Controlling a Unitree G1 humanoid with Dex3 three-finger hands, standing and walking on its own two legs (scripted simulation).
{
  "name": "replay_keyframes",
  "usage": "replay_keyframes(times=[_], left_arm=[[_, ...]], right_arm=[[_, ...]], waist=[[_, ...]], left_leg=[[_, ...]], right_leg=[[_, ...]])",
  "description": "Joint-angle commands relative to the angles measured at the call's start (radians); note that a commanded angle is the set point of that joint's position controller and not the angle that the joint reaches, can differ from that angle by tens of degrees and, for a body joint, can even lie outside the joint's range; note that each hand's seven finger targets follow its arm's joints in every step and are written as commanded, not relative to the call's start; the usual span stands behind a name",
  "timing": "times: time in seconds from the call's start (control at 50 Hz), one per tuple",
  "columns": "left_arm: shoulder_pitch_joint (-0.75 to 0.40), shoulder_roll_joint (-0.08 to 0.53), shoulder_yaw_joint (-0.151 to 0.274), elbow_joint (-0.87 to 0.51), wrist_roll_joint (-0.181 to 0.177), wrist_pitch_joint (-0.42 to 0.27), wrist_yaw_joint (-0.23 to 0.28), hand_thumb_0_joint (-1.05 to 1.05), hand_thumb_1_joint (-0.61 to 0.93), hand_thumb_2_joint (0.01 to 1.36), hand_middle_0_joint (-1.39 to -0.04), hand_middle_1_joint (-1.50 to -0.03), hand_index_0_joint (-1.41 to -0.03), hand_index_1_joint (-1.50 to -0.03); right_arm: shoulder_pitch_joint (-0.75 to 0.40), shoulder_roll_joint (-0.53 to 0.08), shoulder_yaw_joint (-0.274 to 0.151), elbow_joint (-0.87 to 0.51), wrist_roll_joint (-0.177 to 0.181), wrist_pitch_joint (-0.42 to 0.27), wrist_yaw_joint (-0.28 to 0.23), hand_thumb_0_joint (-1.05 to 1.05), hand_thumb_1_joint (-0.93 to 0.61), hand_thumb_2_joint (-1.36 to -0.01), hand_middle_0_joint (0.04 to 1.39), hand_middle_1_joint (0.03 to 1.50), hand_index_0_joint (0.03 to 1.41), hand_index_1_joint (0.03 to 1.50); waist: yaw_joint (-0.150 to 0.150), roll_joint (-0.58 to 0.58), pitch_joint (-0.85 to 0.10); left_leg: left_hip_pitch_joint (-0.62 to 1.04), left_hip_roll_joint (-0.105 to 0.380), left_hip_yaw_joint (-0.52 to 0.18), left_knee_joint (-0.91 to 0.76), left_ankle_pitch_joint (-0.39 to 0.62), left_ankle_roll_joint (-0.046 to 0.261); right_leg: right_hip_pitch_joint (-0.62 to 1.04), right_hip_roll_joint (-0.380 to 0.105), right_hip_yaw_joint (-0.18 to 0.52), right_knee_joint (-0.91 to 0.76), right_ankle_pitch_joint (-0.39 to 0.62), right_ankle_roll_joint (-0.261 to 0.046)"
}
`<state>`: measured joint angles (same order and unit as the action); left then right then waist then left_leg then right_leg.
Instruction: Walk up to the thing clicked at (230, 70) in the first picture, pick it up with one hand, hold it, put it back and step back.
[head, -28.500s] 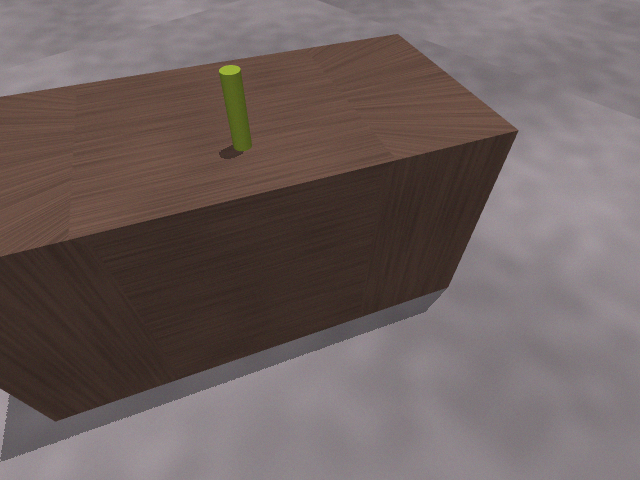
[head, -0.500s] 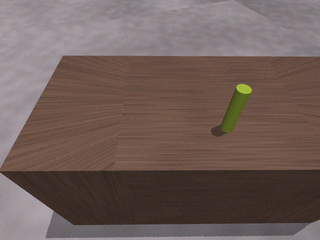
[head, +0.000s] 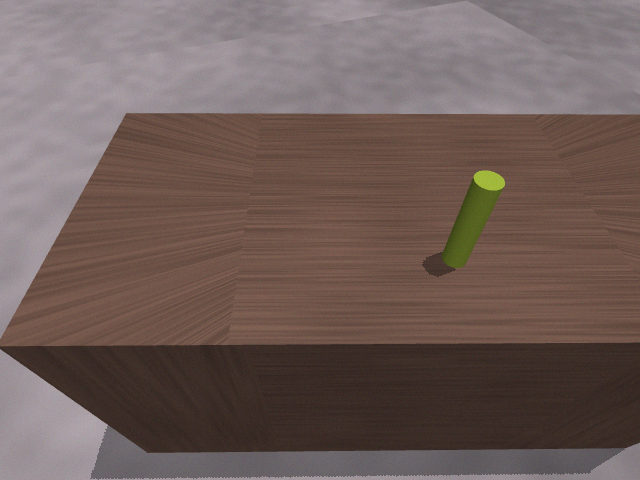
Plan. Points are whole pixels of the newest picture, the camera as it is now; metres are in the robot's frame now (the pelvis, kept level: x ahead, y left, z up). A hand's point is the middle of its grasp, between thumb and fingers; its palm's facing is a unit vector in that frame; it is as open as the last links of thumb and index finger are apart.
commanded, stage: stand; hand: right
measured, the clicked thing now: (469, 223) +0.49 -0.23 +0.01
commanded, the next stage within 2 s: step back in 0.42 s
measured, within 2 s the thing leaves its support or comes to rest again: neither
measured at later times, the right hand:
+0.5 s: hand out of the picture +0.07 -0.26 -0.16, palm faces -0.01 +0.94 -0.35, open 7.4 cm
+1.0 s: hand out of the picture +0.00 -0.30 -0.19, palm faces -0.16 +0.92 -0.37, open 7.4 cm
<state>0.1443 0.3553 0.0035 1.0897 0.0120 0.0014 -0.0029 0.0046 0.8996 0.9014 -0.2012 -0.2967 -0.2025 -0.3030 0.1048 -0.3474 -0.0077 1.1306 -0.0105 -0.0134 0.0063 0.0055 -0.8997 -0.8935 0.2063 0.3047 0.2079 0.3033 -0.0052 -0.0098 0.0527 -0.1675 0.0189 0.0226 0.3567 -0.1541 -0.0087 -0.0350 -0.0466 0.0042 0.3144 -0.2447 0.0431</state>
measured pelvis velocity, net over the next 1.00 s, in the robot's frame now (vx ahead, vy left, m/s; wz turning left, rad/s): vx -0.11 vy -0.04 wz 0.08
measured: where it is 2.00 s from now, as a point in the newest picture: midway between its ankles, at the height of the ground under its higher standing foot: outside the picture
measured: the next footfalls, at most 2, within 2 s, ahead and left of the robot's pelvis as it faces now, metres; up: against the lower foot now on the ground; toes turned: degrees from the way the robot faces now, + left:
left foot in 1.10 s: -0.12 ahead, +0.10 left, +0.00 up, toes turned +4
right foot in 1.50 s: -0.24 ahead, -0.15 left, +0.00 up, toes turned +1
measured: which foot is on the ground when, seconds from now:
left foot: down 0.00-0.70, up 0.72-1.00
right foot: down 0.00-1.00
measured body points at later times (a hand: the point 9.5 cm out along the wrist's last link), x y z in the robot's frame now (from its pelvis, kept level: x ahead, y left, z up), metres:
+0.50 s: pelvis -0.01 +0.00 +0.00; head +0.02 +0.00 +0.44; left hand +0.07 +0.30 -0.14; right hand +0.07 -0.31 -0.13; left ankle +0.03 +0.12 -0.75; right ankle -0.05 -0.15 -0.75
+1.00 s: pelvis -0.11 -0.04 -0.02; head -0.03 -0.06 +0.42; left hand -0.02 +0.28 -0.12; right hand +0.00 -0.35 -0.16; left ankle -0.15 +0.10 -0.70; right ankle -0.07 -0.14 -0.75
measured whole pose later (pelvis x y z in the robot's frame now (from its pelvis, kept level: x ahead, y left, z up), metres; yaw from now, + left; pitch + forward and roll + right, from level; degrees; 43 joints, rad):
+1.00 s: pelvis -0.11 -0.04 -0.02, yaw +4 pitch -1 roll +1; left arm 0.11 0.34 0.05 0.83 0.02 0.02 0.02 0.01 0.90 0.90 -0.20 -0.30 -0.21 -0.30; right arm 0.13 -0.43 -0.03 0.94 -0.01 0.07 -0.02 0.01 -0.90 -0.89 0.21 0.30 0.21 0.30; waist 0.02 0.05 0.20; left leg -0.38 -0.07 -0.11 0.98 -0.50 -0.02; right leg -0.33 -0.05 -0.07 0.63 -0.28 -0.03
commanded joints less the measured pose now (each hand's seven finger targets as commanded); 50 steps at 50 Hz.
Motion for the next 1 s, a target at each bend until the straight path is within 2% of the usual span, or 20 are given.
replay_keyframes(times=[0.0,0.04,0.16,0.38,0.4,0.44,0.5,0.56,0.58,0.62,0.64,0.66,0.68,0.7,0.72,0.76,0.78,0.88,0.94,0.98], left_arm=[[-0.019,0.208,0.041,-0.055,0.003,-0.022,0.013,0.0,0.9,0.9,-0.2,-0.3,-0.2,-0.3],[-0.018,0.21,0.042,-0.057,0.002,-0.023,0.013,0.0,0.9,0.9,-0.2,-0.3,-0.2,-0.3],[-0.022,0.204,0.041,-0.051,0.003,-0.02,0.012,0.0,0.9,0.9,-0.2,-0.3,-0.2,-0.3],[-0.017,0.206,0.039,-0.055,0.002,-0.023,0.014,0.0,0.9,0.9,-0.2,-0.3,-0.2,-0.3],[-0.036,0.275,0.078,-0.073,-0.019,-0.01,0.019,0.0,0.9,0.9,-0.2,-0.3,-0.2,-0.3],[-0.009,0.244,0.08,-0.096,-0.026,-0.002,0.026,0.0,0.9,0.9,-0.2,-0.3,-0.2,-0.3],[-0.006,0.207,0.077,-0.136,-0.024,0.017,0.025,0.0,0.9,0.9,-0.2,-0.3,-0.2,-0.3],[0.052,0.203,0.088,-0.151,-0.012,0.038,0.019,0.0,0.9,0.9,-0.2,-0.3,-0.2,-0.3],[0.076,0.201,0.093,-0.15,-0.012,0.044,0.017,0.0,0.9,0.9,-0.2,-0.3,-0.2,-0.3],[0.133,0.187,0.099,-0.142,-0.011,0.041,0.011,0.0,0.9,0.9,-0.2,-0.3,-0.2,-0.3],[0.139,0.197,0.101,-0.143,-0.002,0.032,0.012,0.0,0.9,0.9,-0.2,-0.3,-0.2,-0.3],[0.109,0.267,0.116,-0.166,0.017,0.017,0.017,0.0,0.9,0.9,-0.2,-0.3,-0.2,-0.3],[0.046,0.337,0.134,-0.198,0.022,0.01,0.02,0.0,0.9,0.9,-0.2,-0.3,-0.2,-0.3],[0.005,0.386,0.14,-0.231,0.031,0.007,0.021,0.0,0.9,0.9,-0.2,-0.3,-0.2,-0.3],[-0.047,0.375,0.14,-0.253,0.026,0.003,0.024,0.0,0.9,0.9,-0.2,-0.3,-0.2,-0.3],[-0.144,0.289,0.125,-0.283,0.022,0.001,0.026,0.0,0.9,0.9,-0.2,-0.3,-0.2,-0.3],[-0.135,0.279,0.128,-0.288,0.025,0.002,0.029,0.0,0.9,0.9,-0.2,-0.3,-0.2,-0.3],[0.033,0.245,0.124,-0.295,0.014,0.005,0.048,0.0,0.9,0.9,-0.2,-0.3,-0.2,-0.3],[0.08,0.258,0.135,-0.304,0.008,0.013,0.052,0.0,0.9,0.9,-0.2,-0.3,-0.2,-0.3],[0.055,0.283,0.139,-0.327,0.006,0.016,0.048,0.0,0.9,0.9,-0.2,-0.3,-0.2,-0.3]], right_arm=[[-0.029,-0.214,-0.039,-0.055,0.004,-0.016,-0.015,0.0,-0.9,-0.9,0.2,0.3,0.2,0.3],[-0.038,-0.215,-0.04,-0.059,0.003,-0.017,-0.015,0.0,-0.9,-0.9,0.2,0.3,0.2,0.3],[-0.036,-0.217,-0.041,-0.056,0.003,-0.013,-0.014,0.0,-0.9,-0.9,0.2,0.3,0.2,0.3],[-0.04,-0.219,-0.043,-0.053,0.003,-0.013,-0.012,0.0,-0.9,-0.9,0.2,0.3,0.2,0.3],[-0.067,-0.274,-0.063,-0.074,0.009,0.002,-0.009,0.0,-0.9,-0.9,0.2,0.3,0.2,0.3],[-0.037,-0.263,-0.068,-0.097,0.024,0.012,-0.01,0.0,-0.9,-0.9,0.2,0.3,0.2,0.3],[-0.032,-0.301,-0.091,-0.138,0.024,0.028,-0.011,0.0,-0.9,-0.9,0.2,0.3,0.2,0.3],[-0.078,-0.314,-0.105,-0.198,0.01,0.04,-0.018,0.0,-0.9,-0.9,0.2,0.3,0.2,0.3],[-0.099,-0.308,-0.107,-0.218,0.001,0.044,-0.018,0.0,-0.9,-0.9,0.2,0.3,0.2,0.3],[-0.142,-0.295,-0.105,-0.252,-0.003,0.056,-0.016,0.0,-0.9,-0.9,0.2,0.3,0.2,0.3],[-0.162,-0.268,-0.098,-0.264,0.004,0.064,-0.013,0.0,-0.9,-0.9,0.2,0.3,0.2,0.3],[-0.146,-0.215,-0.084,-0.277,0.022,0.067,-0.013,0.0,-0.9,-0.9,0.2,0.3,0.2,0.3],[-0.106,-0.166,-0.066,-0.283,0.021,0.074,-0.019,0.0,-0.9,-0.9,0.2,0.3,0.2,0.3],[-0.073,-0.195,-0.078,-0.272,0.019,0.079,-0.031,0.0,-0.9,-0.9,0.2,0.3,0.2,0.3],[-0.049,-0.229,-0.087,-0.265,0.015,0.08,-0.033,0.0,-0.9,-0.9,0.2,0.3,0.2,0.3],[0.027,-0.261,-0.098,-0.237,0.032,0.072,-0.029,0.0,-0.9,-0.9,0.2,0.3,0.2,0.3],[0.043,-0.261,-0.094,-0.241,0.028,0.068,-0.031,0.0,-0.9,-0.9,0.2,0.3,0.2,0.3],[-0.015,-0.24,-0.065,-0.279,0.005,0.055,-0.04,0.0,-0.9,-0.9,0.2,0.3,0.2,0.3],[-0.023,-0.237,-0.064,-0.296,-0.003,0.047,-0.037,0.0,-0.9,-0.9,0.2,0.3,0.2,0.3],[0.022,-0.237,-0.069,-0.287,-0.006,0.047,-0.033,0.0,-0.9,-0.9,0.2,0.3,0.2,0.3]], waist=[[-0.001,0.003,-0.054],[0.003,0.012,-0.08],[-0.001,0.007,-0.046],[0.001,0.009,-0.057],[0.002,0.013,0.021],[0.0,0.042,-0.078],[-0.007,0.127,-0.148],[0.016,0.222,-0.159],[0.027,0.222,-0.147],[0.067,0.196,-0.131],[0.083,0.132,-0.093],[0.064,-0.101,-0.054],[0.036,-0.203,0.003],[0.038,-0.192,-0.031],[0.018,-0.174,-0.031],[-0.041,-0.111,-0.042],[-0.035,-0.126,-0.066],[0.076,-0.142,-0.1],[0.097,-0.169,-0.127],[0.07,-0.194,-0.153]], left_leg=[[0.08,0.11,-0.095,-0.048,0.157,0.025],[0.103,0.116,-0.093,-0.036,0.207,0.027],[0.074,0.11,-0.1,-0.055,0.109,0.028],[0.08,0.112,-0.101,-0.045,0.148,0.025],[0.042,0.11,-0.112,0.048,0.368,0.054],[0.077,0.14,-0.111,0.094,0.52,0.095],[0.029,0.208,-0.176,0.06,0.49,0.175],[-0.061,0.293,-0.239,0.045,0.383,0.26],[-0.117,0.304,-0.236,0.04,0.313,0.273],[-0.146,0.261,-0.194,0.149,0.287,0.226],[-0.141,0.182,-0.156,0.254,0.2,0.154],[-0.224,0.009,-0.102,0.424,0.014,0.084],[-0.361,-0.129,-0.119,0.556,-0.404,0.038],[-0.316,-0.125,-0.21,0.716,-0.499,0.042],[-0.283,-0.111,-0.242,0.842,-0.462,0.043],[-0.322,-0.121,-0.231,0.888,-0.327,0.016],[-0.351,-0.125,-0.207,0.89,-0.316,0.012],[-0.43,-0.092,-0.179,0.716,-0.347,-0.011],[-0.396,-0.064,-0.134,0.557,-0.371,-0.009],[-0.301,-0.044,-0.09,0.455,-0.35,0.0]], right_leg=[[-0.072,-0.09,0.049,-0.06,0.143,-0.054],[-0.067,-0.092,0.048,-0.049,0.178,-0.055],[-0.082,-0.089,0.047,-0.06,0.101,-0.057],[-0.075,-0.09,0.049,-0.066,0.123,-0.057],[-0.15,-0.063,0.044,0.047,0.318,-0.068],[-0.116,-0.041,0.002,0.14,0.368,-0.071],[-0.119,0.024,-0.016,0.316,0.195,-0.079],[-0.156,0.06,0.0,0.522,-0.226,-0.095],[-0.158,0.055,0.011,0.567,-0.274,-0.099],[-0.14,0.038,0.012,0.402,-0.172,-0.1],[-0.171,-0.002,0.054,0.195,-0.024,-0.091],[-0.183,-0.136,0.254,0.043,0.195,-0.099],[-0.172,-0.266,0.401,-0.009,0.372,-0.14],[-0.267,-0.356,0.452,0.003,0.454,-0.269],[-0.331,-0.352,0.447,0.008,0.404,-0.312],[-0.219,-0.208,0.237,0.091,0.447,-0.25],[-0.158,-0.198,0.202,0.122,0.484,-0.239],[0.091,-0.238,0.195,0.206,0.643,-0.266],[0.146,-0.253,0.206,0.234,0.705,-0.278],[0.085,-0.259,0.203,0.238,0.656,-0.27]])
